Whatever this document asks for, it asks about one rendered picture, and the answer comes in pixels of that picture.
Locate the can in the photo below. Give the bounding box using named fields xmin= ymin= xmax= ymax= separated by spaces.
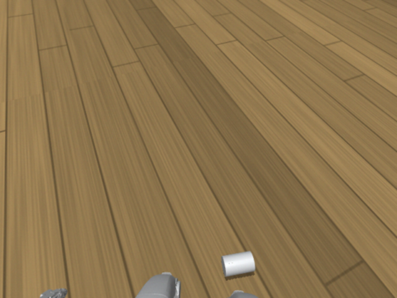
xmin=221 ymin=251 xmax=255 ymax=277

